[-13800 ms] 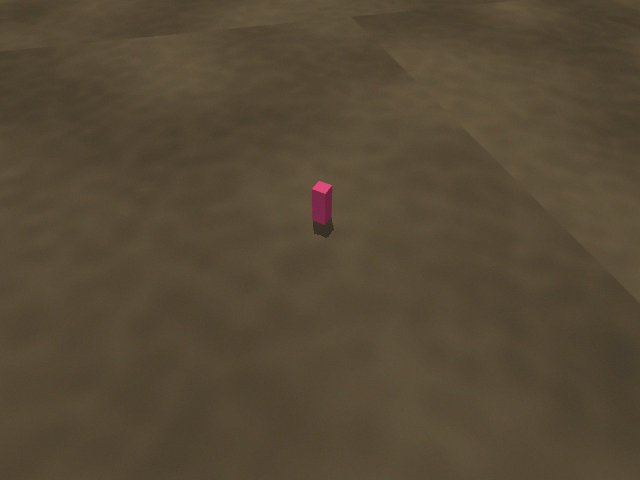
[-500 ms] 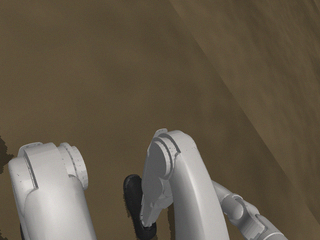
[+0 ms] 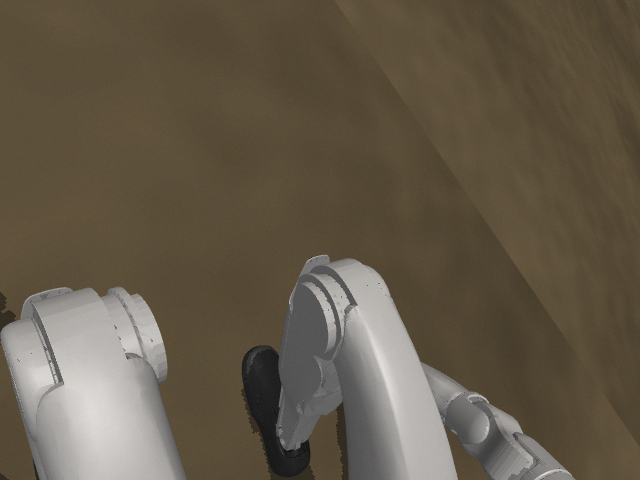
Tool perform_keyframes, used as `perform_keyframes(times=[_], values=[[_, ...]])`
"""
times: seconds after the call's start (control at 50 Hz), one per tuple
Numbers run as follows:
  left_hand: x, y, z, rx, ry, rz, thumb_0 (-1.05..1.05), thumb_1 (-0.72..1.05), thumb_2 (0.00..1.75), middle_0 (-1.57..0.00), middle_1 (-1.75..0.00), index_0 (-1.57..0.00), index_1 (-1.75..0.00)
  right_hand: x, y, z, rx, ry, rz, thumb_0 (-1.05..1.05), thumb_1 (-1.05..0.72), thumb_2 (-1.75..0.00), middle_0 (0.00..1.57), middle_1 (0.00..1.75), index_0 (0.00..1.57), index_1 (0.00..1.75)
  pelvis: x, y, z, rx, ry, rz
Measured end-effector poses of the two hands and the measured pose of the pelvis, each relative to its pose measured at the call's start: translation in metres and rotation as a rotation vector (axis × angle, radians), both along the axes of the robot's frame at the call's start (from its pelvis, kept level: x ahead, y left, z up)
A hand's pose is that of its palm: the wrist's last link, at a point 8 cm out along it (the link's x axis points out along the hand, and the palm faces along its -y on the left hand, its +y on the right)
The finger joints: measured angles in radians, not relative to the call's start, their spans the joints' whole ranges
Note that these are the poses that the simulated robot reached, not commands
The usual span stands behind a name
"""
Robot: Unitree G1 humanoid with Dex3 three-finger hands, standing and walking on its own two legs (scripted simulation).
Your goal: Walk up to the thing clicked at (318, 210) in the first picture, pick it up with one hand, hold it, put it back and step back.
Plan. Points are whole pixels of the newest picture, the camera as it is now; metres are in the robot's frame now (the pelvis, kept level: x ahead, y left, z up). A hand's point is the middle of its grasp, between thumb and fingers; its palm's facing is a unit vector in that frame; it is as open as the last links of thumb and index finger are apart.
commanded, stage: close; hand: left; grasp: from the side
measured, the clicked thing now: out of the picture +0.40 +0.32 -0.19
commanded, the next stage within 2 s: settle in 0.40 s
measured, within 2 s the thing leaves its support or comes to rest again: leaves its support in 0.82 s
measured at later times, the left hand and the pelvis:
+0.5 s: hand out of the picture +0.38 +0.32 -0.17, palm faces +0.48 -0.88 +0.03, open 11.7 cm; pelvis +0.00 +0.00 +0.00, yaw +0 degrees
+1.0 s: hand out of the picture +0.36 +0.33 -0.13, palm faces +0.45 -0.89 +0.01, open 11.7 cm; pelvis +0.00 +0.00 +0.01, yaw +2 degrees
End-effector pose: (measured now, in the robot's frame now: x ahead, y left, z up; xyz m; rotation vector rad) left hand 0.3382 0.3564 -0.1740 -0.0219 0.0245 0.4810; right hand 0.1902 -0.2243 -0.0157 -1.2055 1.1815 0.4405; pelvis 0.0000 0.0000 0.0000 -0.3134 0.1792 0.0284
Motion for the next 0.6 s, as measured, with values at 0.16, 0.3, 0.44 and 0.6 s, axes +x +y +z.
perform_keyframes(times=[0.16,0.3,0.44,0.6], values=[[-0.002,0.000,0.000,-0.007,-0.012,0.011,-0.04,-0.33,0.73,-0.56,-0.74,-0.59,-0.76,0.007,0.003,0.000,0.008,-0.011,0.006,0.00,-0.88,-0.89,0.21,0.30,0.21,0.30,0.002,0.000,0.000,-0.002,0.005,0.000],[-0.003,-0.001,0.000,-0.003,-0.010,-0.004,-0.04,-0.34,0.74,-0.57,-0.74,-0.60,-0.75,0.015,0.005,0.000,0.014,-0.031,0.017,0.00,-0.89,-0.89,0.20,0.30,0.21,0.30,0.001,0.000,0.000,-0.001,0.002,0.001],[-0.007,-0.001,0.000,-0.013,-0.010,0.013,-0.05,-0.36,0.77,-0.58,-0.74,-0.61,-0.76,0.019,0.006,0.000,0.020,-0.040,0.025,0.00,-0.89,-0.89,0.20,0.30,0.21,0.30,0.002,-0.001,-0.001,0.002,0.003,0.000],[-0.007,-0.001,0.000,-0.010,-0.005,0.006,-0.05,-0.37,0.79,-0.58,-0.75,-0.61,-0.77,0.016,0.005,-0.001,0.022,-0.043,0.019,0.00,-0.90,-0.89,0.20,0.30,0.21,0.30,0.001,-0.001,-0.002,0.005,-0.002,-0.001]])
